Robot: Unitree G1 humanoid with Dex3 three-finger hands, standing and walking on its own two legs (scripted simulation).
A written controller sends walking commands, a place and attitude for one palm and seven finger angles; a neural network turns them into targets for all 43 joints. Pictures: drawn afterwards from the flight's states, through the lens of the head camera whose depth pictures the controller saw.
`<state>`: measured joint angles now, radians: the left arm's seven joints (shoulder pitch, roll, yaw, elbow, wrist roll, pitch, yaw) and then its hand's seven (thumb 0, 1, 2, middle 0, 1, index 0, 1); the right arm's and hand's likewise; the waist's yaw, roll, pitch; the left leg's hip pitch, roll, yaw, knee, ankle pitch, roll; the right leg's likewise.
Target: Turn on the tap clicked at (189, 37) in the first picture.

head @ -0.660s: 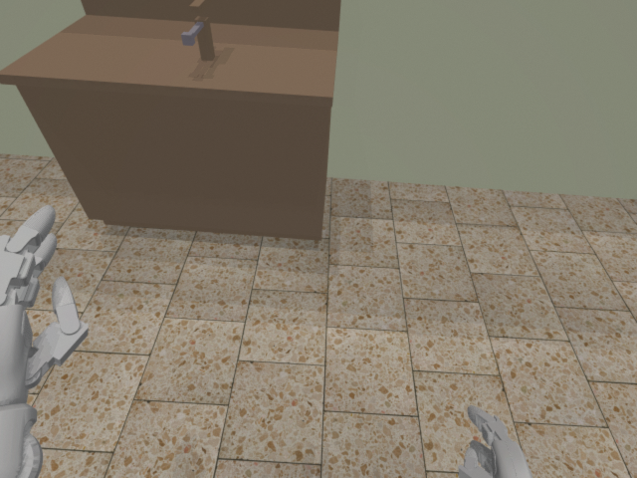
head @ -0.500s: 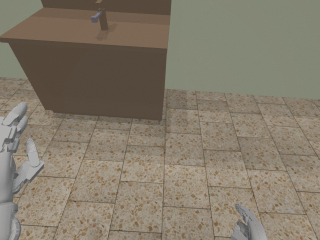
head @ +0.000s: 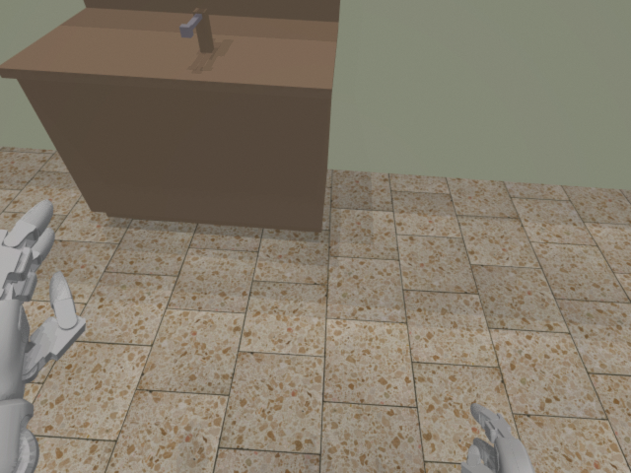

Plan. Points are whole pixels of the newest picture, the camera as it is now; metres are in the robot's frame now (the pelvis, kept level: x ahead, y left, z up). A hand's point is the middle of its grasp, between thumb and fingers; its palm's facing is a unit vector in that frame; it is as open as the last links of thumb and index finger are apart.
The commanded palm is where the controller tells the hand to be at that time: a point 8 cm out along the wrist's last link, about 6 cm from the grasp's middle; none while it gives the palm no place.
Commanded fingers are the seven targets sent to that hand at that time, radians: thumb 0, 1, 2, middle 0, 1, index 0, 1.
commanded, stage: walk to a spot facing it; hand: left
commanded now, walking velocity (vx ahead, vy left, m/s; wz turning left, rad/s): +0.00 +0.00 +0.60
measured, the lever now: (186, 30) +1.19 +0.42 +0.07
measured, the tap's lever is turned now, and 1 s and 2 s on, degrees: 0 0 0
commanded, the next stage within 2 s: none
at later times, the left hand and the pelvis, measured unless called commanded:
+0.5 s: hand out of the picture +0.13 +0.27 +0.16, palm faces +0.56 -0.73 -0.39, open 7.4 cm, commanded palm +0.06 +0.30 +0.18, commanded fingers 0.00 0.90 0.90 -0.20 -0.30 -0.20 -0.30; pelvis -0.02 -0.01 -0.01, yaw +14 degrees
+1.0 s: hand out of the picture +0.04 +0.30 +0.16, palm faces +0.78 -0.48 -0.40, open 7.4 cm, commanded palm -0.03 +0.31 +0.18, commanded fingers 0.00 0.90 0.90 -0.20 -0.30 -0.20 -0.30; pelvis -0.01 -0.01 -0.01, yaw +33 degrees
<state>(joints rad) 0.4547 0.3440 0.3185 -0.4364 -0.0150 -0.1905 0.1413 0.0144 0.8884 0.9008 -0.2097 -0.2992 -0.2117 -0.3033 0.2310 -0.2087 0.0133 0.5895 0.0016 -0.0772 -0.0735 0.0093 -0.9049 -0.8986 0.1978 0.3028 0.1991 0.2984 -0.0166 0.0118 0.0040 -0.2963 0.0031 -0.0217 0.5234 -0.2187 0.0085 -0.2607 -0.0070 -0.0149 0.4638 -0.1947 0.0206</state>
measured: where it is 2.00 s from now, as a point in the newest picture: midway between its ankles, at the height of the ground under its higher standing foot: outside the picture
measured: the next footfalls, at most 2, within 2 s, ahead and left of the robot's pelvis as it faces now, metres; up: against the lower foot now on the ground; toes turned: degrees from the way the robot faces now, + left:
left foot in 0.56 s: +0.00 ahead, +0.14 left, +0.00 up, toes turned +21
right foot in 0.94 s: +0.07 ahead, -0.10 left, +0.00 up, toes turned +25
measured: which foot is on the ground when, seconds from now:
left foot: down 0.00-0.34, up 0.36-0.54, down 0.56-0.92, up 0.94-1.00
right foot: down 0.00-0.56, up 0.58-0.92, down 0.94-1.00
